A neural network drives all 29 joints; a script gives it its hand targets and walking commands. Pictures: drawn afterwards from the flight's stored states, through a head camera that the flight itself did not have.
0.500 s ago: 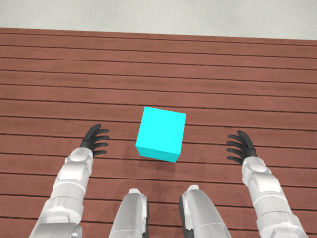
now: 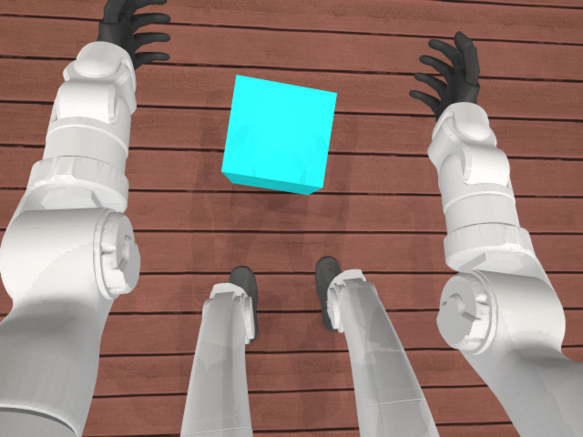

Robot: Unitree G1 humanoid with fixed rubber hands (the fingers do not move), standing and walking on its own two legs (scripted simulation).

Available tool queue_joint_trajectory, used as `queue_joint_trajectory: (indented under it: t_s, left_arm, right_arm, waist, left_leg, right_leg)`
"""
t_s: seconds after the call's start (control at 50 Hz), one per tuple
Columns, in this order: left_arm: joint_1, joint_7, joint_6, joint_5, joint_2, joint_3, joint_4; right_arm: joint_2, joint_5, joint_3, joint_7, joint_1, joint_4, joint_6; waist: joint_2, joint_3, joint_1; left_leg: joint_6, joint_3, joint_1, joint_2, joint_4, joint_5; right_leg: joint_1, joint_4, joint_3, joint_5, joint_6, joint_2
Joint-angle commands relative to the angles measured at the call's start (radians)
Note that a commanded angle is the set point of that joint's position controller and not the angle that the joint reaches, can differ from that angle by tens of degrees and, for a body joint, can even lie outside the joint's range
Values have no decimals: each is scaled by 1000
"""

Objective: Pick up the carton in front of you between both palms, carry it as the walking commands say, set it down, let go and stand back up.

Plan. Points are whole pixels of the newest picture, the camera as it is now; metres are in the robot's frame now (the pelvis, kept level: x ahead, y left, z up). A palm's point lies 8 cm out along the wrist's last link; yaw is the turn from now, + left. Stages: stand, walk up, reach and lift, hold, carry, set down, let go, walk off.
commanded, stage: reach and lift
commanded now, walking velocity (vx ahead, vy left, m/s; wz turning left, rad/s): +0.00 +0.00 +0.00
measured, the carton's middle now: (277, 144) +0.52 -0.02 -0.53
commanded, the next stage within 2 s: none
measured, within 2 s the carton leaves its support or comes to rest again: leaves its support in 1.84 s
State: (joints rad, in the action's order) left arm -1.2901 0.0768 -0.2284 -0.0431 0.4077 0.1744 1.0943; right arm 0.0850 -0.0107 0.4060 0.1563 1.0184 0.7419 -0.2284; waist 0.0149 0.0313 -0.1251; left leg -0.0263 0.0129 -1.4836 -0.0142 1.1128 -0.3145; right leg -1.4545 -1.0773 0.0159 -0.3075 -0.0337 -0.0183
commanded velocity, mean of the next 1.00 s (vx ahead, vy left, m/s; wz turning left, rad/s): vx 0.00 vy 0.00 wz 0.00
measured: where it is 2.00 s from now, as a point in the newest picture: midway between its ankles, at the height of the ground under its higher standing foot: (291, 312)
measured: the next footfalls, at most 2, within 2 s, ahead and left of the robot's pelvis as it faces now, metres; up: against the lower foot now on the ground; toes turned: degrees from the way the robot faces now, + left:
none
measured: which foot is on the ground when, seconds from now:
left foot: down 0.00-1.00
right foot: down 0.00-1.00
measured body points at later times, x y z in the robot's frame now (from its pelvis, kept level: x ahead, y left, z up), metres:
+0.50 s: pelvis +0.01 -0.01 -0.11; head +0.36 +0.01 +0.17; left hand +0.57 +0.16 -0.28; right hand +0.49 -0.22 -0.27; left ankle +0.08 +0.10 -0.62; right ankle +0.08 -0.14 -0.62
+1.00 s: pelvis -0.04 +0.00 -0.28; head +0.34 +0.00 -0.06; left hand +0.57 +0.15 -0.47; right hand +0.49 -0.22 -0.46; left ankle +0.08 +0.10 -0.62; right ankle +0.08 -0.14 -0.62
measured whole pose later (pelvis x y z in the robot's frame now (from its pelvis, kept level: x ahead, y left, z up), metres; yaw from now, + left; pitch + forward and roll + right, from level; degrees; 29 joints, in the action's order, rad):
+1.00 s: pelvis -0.04 +0.00 -0.28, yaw -3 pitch +37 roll -5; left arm -1.72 0.00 -0.11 0.23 0.57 -0.13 1.32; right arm 0.22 -0.18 0.28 0.18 1.50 1.08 -0.09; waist -0.04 0.44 -0.10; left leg -0.03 0.04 -2.28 0.00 2.17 -0.54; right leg -2.23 -2.11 0.02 -0.53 -0.06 0.02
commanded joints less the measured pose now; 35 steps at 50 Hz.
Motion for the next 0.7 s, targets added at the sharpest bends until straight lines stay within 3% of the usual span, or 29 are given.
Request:
queue_joint_trajectory:
  t_s: [0.0, 0.1, 0.2, 0.38, 0.5, 0.58, 0.68]
  left_arm:
    - [-323, 6, 37, -28, 120, 25, -93]
    - [-289, 14, 58, -81, 73, 62, -130]
    - [-237, 12, 90, -120, 12, 110, -126]
    - [-220, -36, 132, -83, 29, 94, -81]
    - [-368, -72, 138, 58, 136, -44, -126]
    - [-477, -86, 121, 149, 185, -135, -106]
    - [-619, -90, 101, 212, 232, -205, -37]
  right_arm:
    - [90, 18, 33, -8, 216, -115, 39]
    - [68, 56, 73, -37, 147, -147, 73]
    - [28, 89, 104, -59, 126, -126, 119]
    - [42, 85, 98, -41, 157, -41, 159]
    - [127, -42, -11, 6, 281, -45, 155]
    - [167, -125, -80, 32, 388, -16, 132]
    - [207, -170, -108, 52, 533, 44, 106]
  waist:
    - [131, -1033, -27]
    - [167, -1125, -25]
    - [150, -1027, -2]
    - [101, -997, 12]
    - [132, -1181, -1]
    - [162, -1193, -3]
    - [172, -1125, -11]
  left_leg:
    - [31, 29, 697, -51, -69, 303]
    - [28, 54, 799, -43, -23, 603]
    - [25, 69, 666, -28, 40, 664]
    - [33, 50, 256, -42, 301, 453]
    - [31, 26, 180, -40, 517, 346]
    - [29, 12, 141, -24, 627, 213]
    - [26, 14, 79, -2, 710, 40]
  right_leg:
    - [322, 65, 72, 245, -42, 87]
    - [231, 60, 65, 411, -43, 98]
    - [80, 6, 56, 432, -50, 93]
    - [-100, -290, 56, 336, -66, 94]
    - [-93, -504, 61, 306, -61, 88]
    - [-130, -612, 74, 194, -49, 78]
    - [-165, -711, 84, 47, -40, 59]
